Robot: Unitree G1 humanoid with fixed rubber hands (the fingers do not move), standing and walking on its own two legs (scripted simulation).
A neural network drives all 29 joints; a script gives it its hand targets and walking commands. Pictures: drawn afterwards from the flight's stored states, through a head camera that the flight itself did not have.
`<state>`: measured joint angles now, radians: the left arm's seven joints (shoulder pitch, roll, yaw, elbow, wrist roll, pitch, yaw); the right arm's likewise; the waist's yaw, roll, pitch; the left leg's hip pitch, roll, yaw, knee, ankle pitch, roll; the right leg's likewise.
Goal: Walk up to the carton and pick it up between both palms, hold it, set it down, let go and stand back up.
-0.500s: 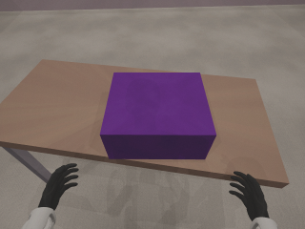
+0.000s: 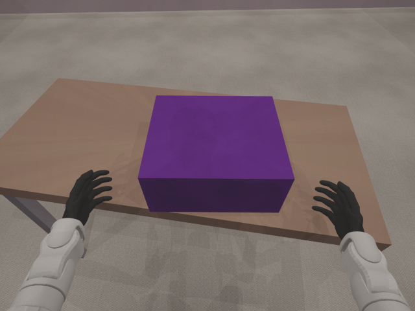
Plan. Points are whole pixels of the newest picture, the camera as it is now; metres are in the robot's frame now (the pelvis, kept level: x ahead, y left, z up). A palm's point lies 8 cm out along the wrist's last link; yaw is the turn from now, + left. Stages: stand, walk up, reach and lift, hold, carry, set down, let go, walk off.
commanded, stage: reach and lift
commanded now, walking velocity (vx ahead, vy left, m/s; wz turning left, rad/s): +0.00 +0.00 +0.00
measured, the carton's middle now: (214, 150) +0.49 +0.04 -0.02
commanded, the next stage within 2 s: none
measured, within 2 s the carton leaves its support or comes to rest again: neither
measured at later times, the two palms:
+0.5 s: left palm (84, 168) +0.34 +0.29 +0.07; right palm (348, 180) +0.36 -0.24 +0.06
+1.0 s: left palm (90, 126) +0.41 +0.29 +0.12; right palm (351, 135) +0.44 -0.24 +0.12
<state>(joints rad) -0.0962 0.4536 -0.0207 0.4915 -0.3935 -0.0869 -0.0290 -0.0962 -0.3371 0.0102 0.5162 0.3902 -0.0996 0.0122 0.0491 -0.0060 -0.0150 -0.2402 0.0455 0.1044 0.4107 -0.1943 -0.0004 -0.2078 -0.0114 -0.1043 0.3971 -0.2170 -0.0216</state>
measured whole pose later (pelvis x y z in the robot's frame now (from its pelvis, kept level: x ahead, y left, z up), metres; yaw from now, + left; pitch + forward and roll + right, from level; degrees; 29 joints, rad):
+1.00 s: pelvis +0.00 +0.00 +0.00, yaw +0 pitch +11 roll -1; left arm -0.79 0.55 -0.05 0.85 -0.40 0.18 -0.03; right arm -0.80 -0.48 0.06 0.91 0.48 0.11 0.01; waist 0.03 0.00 -0.10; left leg -0.45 0.06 0.09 0.44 -0.18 0.00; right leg -0.40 0.00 -0.11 0.38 -0.18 -0.02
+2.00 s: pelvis -0.01 +0.00 -0.03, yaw +0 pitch +25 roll -1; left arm -0.99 0.45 -0.14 1.41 -0.41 -0.27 -0.06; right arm -0.99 -0.42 0.20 1.35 0.54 -0.23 0.02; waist 0.04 -0.01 -0.25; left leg -0.88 0.08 0.07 0.68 -0.24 0.00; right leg -0.83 0.00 -0.12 0.64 -0.26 -0.03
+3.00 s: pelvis -0.02 +0.00 -0.04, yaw -1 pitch +28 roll -1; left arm -1.01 0.33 -0.09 1.44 -0.36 -0.33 0.01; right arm -1.03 -0.28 0.05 1.35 0.34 -0.24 -0.03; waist 0.04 -0.01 -0.26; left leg -0.96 0.07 0.07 0.72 -0.24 0.00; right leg -0.91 -0.01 -0.11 0.69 -0.26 -0.03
